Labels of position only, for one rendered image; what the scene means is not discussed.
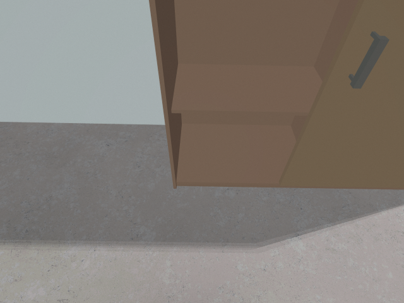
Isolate handle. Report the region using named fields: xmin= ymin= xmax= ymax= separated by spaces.
xmin=348 ymin=32 xmax=389 ymax=88

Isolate wardrobe door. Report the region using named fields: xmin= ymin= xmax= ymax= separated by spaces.
xmin=279 ymin=0 xmax=404 ymax=188

